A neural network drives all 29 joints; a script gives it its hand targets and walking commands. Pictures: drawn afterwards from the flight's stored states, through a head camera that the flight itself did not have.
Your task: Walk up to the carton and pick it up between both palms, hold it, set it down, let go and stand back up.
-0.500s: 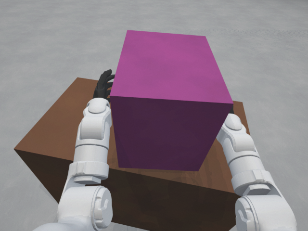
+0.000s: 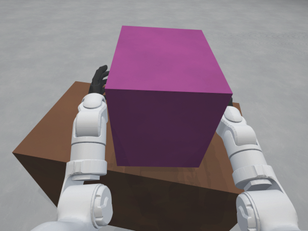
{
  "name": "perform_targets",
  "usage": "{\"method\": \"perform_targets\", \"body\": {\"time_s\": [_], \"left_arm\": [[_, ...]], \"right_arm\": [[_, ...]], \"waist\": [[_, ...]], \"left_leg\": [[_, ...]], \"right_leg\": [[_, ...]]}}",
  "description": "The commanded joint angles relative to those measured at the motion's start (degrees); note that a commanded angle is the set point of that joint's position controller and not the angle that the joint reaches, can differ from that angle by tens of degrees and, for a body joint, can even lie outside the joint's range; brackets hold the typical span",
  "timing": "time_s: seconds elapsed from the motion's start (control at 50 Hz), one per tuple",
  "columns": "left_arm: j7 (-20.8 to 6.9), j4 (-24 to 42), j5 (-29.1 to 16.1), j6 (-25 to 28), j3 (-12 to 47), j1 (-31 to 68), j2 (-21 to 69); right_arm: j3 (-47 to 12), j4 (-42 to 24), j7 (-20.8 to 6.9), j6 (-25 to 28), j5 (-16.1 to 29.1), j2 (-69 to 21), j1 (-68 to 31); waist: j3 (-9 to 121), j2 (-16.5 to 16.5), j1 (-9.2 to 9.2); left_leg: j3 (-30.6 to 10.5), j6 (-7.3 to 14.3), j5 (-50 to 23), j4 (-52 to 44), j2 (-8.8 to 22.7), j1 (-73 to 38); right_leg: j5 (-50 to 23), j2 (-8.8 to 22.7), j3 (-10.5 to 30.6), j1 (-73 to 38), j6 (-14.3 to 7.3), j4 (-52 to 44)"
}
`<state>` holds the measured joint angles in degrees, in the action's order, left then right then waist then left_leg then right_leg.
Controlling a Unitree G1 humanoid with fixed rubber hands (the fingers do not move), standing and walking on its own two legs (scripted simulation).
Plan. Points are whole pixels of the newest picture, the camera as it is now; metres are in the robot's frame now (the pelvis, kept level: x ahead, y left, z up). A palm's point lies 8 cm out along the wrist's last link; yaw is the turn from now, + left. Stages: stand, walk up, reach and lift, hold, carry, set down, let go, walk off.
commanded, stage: reach and lift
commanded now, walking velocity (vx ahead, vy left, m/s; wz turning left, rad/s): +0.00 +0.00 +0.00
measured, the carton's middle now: (160, 96) +0.43 -0.01 +0.16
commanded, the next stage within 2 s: hold in 1.10 s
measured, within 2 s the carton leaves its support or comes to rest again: neither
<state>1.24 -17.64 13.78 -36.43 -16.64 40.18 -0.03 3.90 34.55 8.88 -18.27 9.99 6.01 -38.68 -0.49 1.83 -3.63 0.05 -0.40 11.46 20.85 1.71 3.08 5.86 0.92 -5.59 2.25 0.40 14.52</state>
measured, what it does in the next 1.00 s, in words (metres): stands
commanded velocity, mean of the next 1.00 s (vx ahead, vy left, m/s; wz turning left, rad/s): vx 0.00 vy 0.00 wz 0.00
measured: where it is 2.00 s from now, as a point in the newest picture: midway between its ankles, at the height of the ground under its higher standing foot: outside the picture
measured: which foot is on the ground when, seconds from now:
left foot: down 0.00-1.00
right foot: down 0.00-1.00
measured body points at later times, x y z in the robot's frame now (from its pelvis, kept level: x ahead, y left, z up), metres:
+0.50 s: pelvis +0.00 +0.00 +0.00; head -0.05 +0.02 +0.45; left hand +0.40 +0.15 +0.22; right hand +0.39 -0.17 +0.20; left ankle +0.01 +0.12 -0.75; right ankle +0.03 -0.12 -0.75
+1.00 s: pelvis +0.01 +0.00 +0.00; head -0.06 +0.02 +0.45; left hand +0.39 +0.16 +0.24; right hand +0.39 -0.17 +0.22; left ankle +0.01 +0.12 -0.75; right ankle +0.03 -0.12 -0.75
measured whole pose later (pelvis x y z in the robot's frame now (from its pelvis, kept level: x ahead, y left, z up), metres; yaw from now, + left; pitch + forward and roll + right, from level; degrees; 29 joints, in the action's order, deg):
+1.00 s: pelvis +0.01 +0.00 +0.00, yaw +0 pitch -6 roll -2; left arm 1.2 -14.7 13.4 -46.6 -18.2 44.4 -1.6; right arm 0.4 34.4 11.5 -28.7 17.6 9.6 -46.5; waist 2.7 0.4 -4.5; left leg 0.3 -0.4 12.6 21.8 2.1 3.0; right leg 6.1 0.5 -5.1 1.8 0.5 14.2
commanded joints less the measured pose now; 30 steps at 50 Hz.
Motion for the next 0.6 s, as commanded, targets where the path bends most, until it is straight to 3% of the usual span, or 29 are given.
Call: {"method": "perform_targets", "body": {"time_s": [0.0,0.1,0.18,0.26,0.28,0.32,0.36,0.42,0.46,0.52,0.58], "left_arm": [[-8.5,6.6,-8.9,2.6,27.4,36.5,34.6],[-8.7,4.9,-8.7,1.6,26.5,38.0,34.6],[-8.7,4.2,-8.4,1.1,26.7,38.6,35.3],[-8.7,5.8,-8.9,0.8,26.7,38.6,35.3],[-8.6,5.9,-9.1,0.4,26.3,38.4,34.8],[-8.6,5.3,-8.9,-0.7,26.4,38.2,34.7],[-8.8,4.2,-8.2,-1.2,24.7,37.7,33.8],[-9.2,4.2,-8.1,-2.1,24.5,38.2,33.9],[-8.7,7.9,-9.6,-2.3,26.4,40.7,35.0],[-8.3,7.5,-10.2,-2.2,26.4,41.5,34.8],[-7.9,9.0,-10.8,-2.1,28.0,42.6,35.0]], "right_arm": [[-20.9,-22.3,-4.9,5.0,4.7,-36.2,-54.3],[-19.8,-20.8,-5.0,3.8,5.0,-35.7,-55.1],[-19.3,-20.5,-4.9,3.6,5.7,-35.3,-57.2],[-20.4,-22.4,-4.8,3.1,6.9,-35.7,-58.3],[-21.4,-22.4,-4.7,2.6,7.6,-36.1,-58.5],[-20.9,-21.3,-4.6,1.7,7.9,-34.9,-58.1],[-21.1,-21.1,-4.5,0.9,8.4,-35.3,-57.8],[-20.1,-19.0,-4.7,0.1,8.1,-35.9,-57.9],[-21.1,-21.8,-4.9,0.1,9.6,-36.9,-59.7],[-21.1,-21.6,-4.6,-0.5,10.1,-36.5,-60.4],[-21.9,-22.8,-4.7,-1.1,11.1,-36.9,-60.7]], "waist": [[27.6,-2.1,-0.48],[25.3,-2.3,-1.05],[25.7,-3.1,-1.62],[27.3,-2.5,-1.16],[28.0,-2.0,-0.23],[26.2,-2.6,-1.07],[24.5,-2.1,-0.19],[22.9,-2.0,-0.63],[28.1,-3.3,-1.12],[27.9,-2.3,-1.11],[28.9,-4.4,-1.36]], "left_leg": [[-0.1,-1.3,-16.6,-1.3,-5.1,-2.3],[0.0,-1.0,-12.8,-1.9,-5.0,-0.6],[-0.2,-1.7,-14.4,-1.6,-4.7,-1.2],[-0.6,-1.8,-16.3,-1.4,-4.5,-2.0],[-0.6,-1.5,-17.8,-1.3,-4.6,-2.6],[-0.2,-1.9,-16.8,-1.6,-4.7,-1.4],[0.4,-1.3,-15.2,-1.8,-4.9,-0.2],[0.6,-1.1,-12.2,-2.9,-4.7,0.4],[-0.2,-1.8,-16.2,-1.7,-4.9,-1.7],[-0.1,-1.7,-16.4,-1.1,-4.9,-1.7],[-0.3,-2.1,-17.5,-0.8,-4.9,-1.6]], "right_leg": [[-10.0,-4.4,1.9,-10.3,1.2,1.3],[-6.8,-4.5,2.0,-9.8,1.0,0.8],[-7.5,-4.7,2.0,-9.6,1.1,0.8],[-8.7,-5.0,1.9,-10.8,1.1,1.0],[-9.8,-5.2,2.0,-10.6,0.9,1.1],[-8.9,-5.2,2.3,-10.7,1.2,0.9],[-7.8,-4.9,2.8,-10.9,1.0,0.5],[-5.7,-4.7,2.9,-10.1,1.2,0.3],[-8.5,-5.2,2.3,-10.8,0.9,1.2],[-9.1,-5.3,2.9,-10.5,1.1,1.0],[-10.7,-5.3,2.8,-10.4,1.4,1.4]]}}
